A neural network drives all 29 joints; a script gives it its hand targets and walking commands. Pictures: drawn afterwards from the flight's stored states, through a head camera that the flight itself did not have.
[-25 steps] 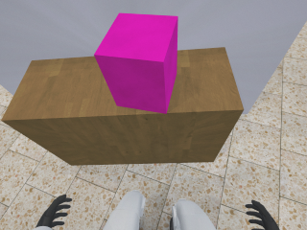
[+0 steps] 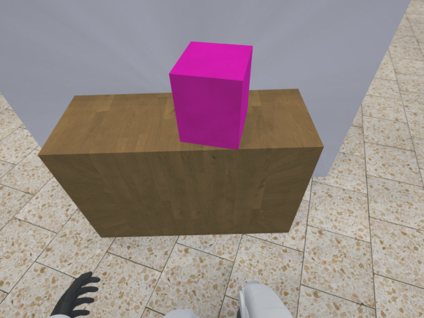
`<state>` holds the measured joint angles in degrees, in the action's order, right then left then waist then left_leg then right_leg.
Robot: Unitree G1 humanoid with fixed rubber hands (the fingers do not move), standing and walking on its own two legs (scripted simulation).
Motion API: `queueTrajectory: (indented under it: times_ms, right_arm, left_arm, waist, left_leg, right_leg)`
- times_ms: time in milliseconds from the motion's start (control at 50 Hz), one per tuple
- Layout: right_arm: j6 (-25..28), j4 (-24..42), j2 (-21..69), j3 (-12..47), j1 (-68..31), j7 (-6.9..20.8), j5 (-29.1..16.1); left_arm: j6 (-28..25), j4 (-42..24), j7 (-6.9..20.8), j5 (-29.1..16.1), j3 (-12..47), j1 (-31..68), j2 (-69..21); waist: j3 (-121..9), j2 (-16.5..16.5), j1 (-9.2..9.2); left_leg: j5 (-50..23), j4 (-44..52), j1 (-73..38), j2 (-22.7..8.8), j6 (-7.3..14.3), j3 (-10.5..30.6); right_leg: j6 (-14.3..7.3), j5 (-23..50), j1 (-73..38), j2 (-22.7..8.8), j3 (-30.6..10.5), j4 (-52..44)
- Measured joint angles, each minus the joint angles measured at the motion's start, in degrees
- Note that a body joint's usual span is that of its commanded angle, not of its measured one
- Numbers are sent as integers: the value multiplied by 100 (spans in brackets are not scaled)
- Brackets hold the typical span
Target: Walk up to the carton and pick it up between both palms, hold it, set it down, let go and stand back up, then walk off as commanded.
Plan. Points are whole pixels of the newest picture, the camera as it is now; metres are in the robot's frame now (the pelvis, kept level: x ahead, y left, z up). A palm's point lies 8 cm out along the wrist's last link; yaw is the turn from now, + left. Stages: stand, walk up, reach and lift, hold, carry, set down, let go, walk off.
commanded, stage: walk up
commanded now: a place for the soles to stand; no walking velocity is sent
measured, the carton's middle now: (214, 96) +0.76 +0.00 +0.00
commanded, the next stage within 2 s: none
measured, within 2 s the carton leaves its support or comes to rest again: neither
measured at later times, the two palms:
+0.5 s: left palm out of the picture +0.00 +0.31 -0.05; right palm out of the picture +0.02 -0.29 -0.07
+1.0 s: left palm out of the picture +0.06 +0.32 -0.08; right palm out of the picture +0.06 -0.29 -0.08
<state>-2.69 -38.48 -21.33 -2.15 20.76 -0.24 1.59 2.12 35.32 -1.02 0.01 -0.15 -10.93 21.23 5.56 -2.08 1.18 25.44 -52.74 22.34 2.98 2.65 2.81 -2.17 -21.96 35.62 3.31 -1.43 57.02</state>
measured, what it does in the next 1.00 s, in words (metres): steps on the spot: right foot, then left foot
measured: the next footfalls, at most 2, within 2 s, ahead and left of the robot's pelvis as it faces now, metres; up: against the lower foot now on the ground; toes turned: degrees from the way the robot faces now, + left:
right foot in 0.26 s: -0.04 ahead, -0.10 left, +0.00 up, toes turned +3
left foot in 0.60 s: +0.09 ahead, +0.15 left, +0.00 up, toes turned -3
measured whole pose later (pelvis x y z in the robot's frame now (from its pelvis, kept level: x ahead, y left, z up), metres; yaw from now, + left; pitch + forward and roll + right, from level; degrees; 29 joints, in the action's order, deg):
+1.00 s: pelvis +0.00 +0.02 +0.01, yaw -1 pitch -5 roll +1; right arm 1.8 -39.0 -23.0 -3.2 20.4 -0.1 1.9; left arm -0.6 38.1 0.5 0.0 -0.4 -23.2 22.8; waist 5.7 0.0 1.0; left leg 21.6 -49.3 24.2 1.5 1.6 2.2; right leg -1.5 -22.7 22.5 1.0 -1.8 49.2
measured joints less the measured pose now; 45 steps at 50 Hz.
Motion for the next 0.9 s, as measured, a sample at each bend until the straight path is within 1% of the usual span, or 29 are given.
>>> queueTrajectory:
  times_ms: [40,60,80,120,180,220,240,260,280,300,320,360,400,440,480,520,560,600,620,640,680,700,800,900]
  right_arm:
    - [1,-49,1,0,33,-40,10]
    - [26,-47,1,1,34,-48,10]
    - [70,-45,2,1,34,-47,10]
    - [153,-45,4,2,36,-34,10]
    - [253,-45,5,2,36,-24,16]
    - [264,-46,6,4,36,-11,16]
    - [250,-48,7,4,34,-1,21]
    - [226,-52,6,-3,23,2,31]
    - [187,-54,6,-4,20,5,32]
    - [142,-53,5,-5,20,5,32]
    - [128,-50,2,-5,20,8,32]
    - [137,-48,-28,-17,22,54,32]
    - [148,-47,-73,-49,22,127,32]
    - [156,-47,-120,-86,21,186,32]
    - [194,-45,-156,-105,21,213,32]
    - [267,-42,-160,-105,23,231,31]
    - [372,-39,-162,-105,25,241,31]
    - [526,-37,-169,-109,24,201,31]
    - [618,-43,-166,-108,-7,171,31]
    - [680,-46,-166,-108,-31,154,31]
    - [688,-47,-166,-108,-32,142,31]
    - [683,-47,-165,-108,-32,125,31]
    - [660,-46,-164,-106,-32,74,32]
    - [624,-47,-163,-105,-31,25,32]
  left_arm:
    - [18,41,10,0,1,-3,2]
    - [15,61,29,0,1,-24,3]
    - [7,93,59,-1,2,-77,5]
    - [5,165,117,-1,1,-251,7]
    - [3,224,138,-1,-1,-531,20]
    - [-31,222,153,-1,-7,-685,47]
    - [-82,219,158,-1,-16,-763,62]
    - [-146,227,158,-1,-25,-818,64]
    - [-191,231,159,-1,-25,-880,59]
    - [-225,234,159,-1,-25,-987,54]
    - [-249,241,159,-1,-25,-1099,54]
    - [-289,279,159,-1,-25,-1230,53]
    - [-334,279,159,-1,-25,-1266,53]
    - [-404,278,159,-1,-25,-1268,53]
    - [-476,279,159,-1,-25,-1267,54]
    - [-520,279,160,-1,-24,-1266,58]
    - [-546,279,160,-1,-23,-1268,57]
    - [-549,282,158,0,-24,-1264,58]
    - [-547,287,152,0,-24,-1228,59]
    - [-526,290,151,0,-23,-1222,53]
    - [-426,286,151,0,-24,-1221,61]
    - [-422,282,151,0,-24,-1221,74]
    - [-353,282,151,-1,-24,-1224,168]
    - [-253,279,151,-1,-24,-1227,174]
  waist:
    - [52,15,8]
    - [71,23,5]
    - [69,33,1]
    - [24,40,-2]
    - [-43,46,-5]
    - [-58,51,-13]
    - [-72,58,-27]
    - [-53,37,-48]
    - [20,15,-68]
    - [48,12,-83]
    - [57,-2,-84]
    - [98,-51,-82]
    - [145,-67,-80]
    - [112,-82,-78]
    - [47,-101,-76]
    - [-45,-105,-72]
    - [-116,-109,-70]
    - [-174,-111,-64]
    - [-75,-60,-67]
    - [25,-26,-64]
    - [34,44,-58]
    - [30,65,-36]
    - [24,159,-16]
    - [1,220,-18]
  left_leg:
    - [-181,59,5,-1,0,13]
    - [-289,124,8,1,0,20]
    - [-368,189,9,3,0,19]
    - [-342,268,12,6,0,14]
    - [-266,329,34,2,0,10]
    - [-407,354,79,-15,0,6]
    - [-419,303,136,-20,0,0]
    - [-157,113,235,-29,0,20]
    - [178,-135,279,-13,1,56]
    - [277,-409,337,43,1,126]
    - [197,-664,410,90,1,222]
    - [-247,-970,508,105,0,344]
    - [-655,-1045,519,105,0,353]
    - [-894,-1051,517,101,0,355]
    - [-916,-1014,518,70,0,350]
    - [-769,-691,513,-36,-1,288]
    - [-557,30,400,-162,-1,200]
    - [-758,933,180,-196,-1,178]
    - [-963,895,173,-155,-56,126]
    - [-982,735,169,-139,-98,64]
    - [-912,650,169,-136,-110,-42]
    - [-893,656,171,-136,-107,-57]
    - [-834,662,175,-138,-98,-64]
    - [-748,655,180,-137,-98,-67]
  right_leg:
    - [45,-12,136,25,-52,1138]
    - [71,-10,99,25,-55,1518]
    - [100,-13,-13,24,-57,1744]
    - [151,-38,-443,22,-62,1796]
    - [155,-378,-1311,21,-67,1195]
    - [50,-828,-1956,19,-72,282]
    - [-33,-945,-2326,13,-77,-395]
    - [-49,-994,-2494,34,-63,-761]
    - [-50,-992,-2500,59,-42,-699]
    - [-50,-961,-2512,59,-42,-653]
    - [-47,-947,-2548,58,-44,-683]
    - [-33,-855,-2686,44,-44,-910]
    - [-30,-639,-2830,-23,-43,-1194]
    - [-9,-467,-2891,-84,-41,-1425]
    - [17,-437,-2886,-119,-38,-1562]
    - [57,-442,-2821,-142,-34,-1624]
    - [132,-485,-2753,-163,-31,-1623]
    - [194,-617,-2595,-190,-28,-1384]
    - [149,-679,-2457,-240,-37,-966]
    - [115,-685,-2279,-245,-34,-436]
    - [102,-688,-1761,-237,-35,494]
    - [97,-684,-1534,-238,-40,733]
    - [89,-415,-791,-240,-44,785]
    - [89,-344,-717,-240,-47,259]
